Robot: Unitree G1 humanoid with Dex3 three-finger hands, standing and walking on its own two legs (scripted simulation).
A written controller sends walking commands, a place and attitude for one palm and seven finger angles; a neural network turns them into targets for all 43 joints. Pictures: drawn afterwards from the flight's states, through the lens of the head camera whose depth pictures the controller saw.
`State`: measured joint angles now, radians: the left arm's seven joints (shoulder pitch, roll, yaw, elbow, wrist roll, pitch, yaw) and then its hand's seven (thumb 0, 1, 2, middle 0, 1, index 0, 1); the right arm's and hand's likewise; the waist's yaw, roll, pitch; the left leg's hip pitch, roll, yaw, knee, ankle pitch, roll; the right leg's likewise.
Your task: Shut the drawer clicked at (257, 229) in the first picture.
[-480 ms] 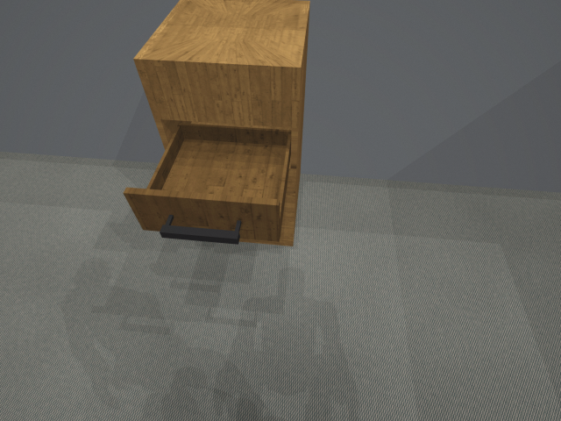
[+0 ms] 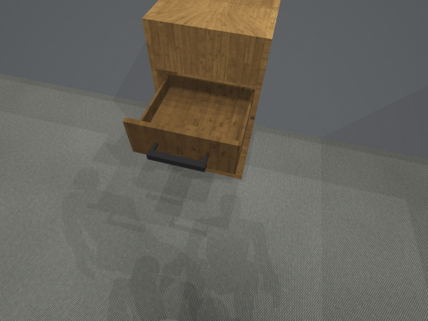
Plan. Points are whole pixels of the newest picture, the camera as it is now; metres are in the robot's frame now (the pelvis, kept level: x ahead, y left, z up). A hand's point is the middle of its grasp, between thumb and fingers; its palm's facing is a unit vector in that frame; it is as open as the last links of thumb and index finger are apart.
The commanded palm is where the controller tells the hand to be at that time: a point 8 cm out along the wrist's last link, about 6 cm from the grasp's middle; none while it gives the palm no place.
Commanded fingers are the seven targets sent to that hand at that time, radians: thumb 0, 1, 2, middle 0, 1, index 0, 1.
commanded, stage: turn or walk to find it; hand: left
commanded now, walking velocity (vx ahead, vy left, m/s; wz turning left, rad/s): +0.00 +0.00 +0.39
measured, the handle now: (178, 155) +0.61 +0.14 -0.21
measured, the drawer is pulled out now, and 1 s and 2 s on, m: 0.30 0.30 0.30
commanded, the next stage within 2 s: stand and wait in 0.04 s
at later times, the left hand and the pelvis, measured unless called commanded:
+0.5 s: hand out of the picture +0.00 +0.14 -0.17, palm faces +0.16 -0.97 -0.20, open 7.4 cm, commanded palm none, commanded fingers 0.00 0.90 0.90 -0.20 -0.30 -0.20 -0.30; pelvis +0.01 -0.04 +0.01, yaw +6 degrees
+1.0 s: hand out of the picture +0.03 +0.14 -0.16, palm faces +0.12 -0.97 -0.22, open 7.4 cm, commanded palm none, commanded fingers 0.00 0.90 0.90 -0.20 -0.30 -0.20 -0.30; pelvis +0.02 -0.04 +0.01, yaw +5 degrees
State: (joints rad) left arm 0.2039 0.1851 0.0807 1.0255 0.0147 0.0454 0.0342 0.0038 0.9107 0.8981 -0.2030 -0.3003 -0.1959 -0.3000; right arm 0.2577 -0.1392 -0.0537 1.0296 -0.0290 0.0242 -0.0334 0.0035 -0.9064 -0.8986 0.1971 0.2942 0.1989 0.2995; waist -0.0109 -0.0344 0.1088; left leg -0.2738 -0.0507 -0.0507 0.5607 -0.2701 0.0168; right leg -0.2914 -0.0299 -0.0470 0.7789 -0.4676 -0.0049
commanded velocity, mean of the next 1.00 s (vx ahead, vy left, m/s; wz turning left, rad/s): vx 0.00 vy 0.00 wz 0.01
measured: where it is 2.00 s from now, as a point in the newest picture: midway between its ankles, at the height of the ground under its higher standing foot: outside the picture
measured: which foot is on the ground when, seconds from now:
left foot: down 0.00-1.00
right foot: up 0.00-0.16, down 0.18-1.00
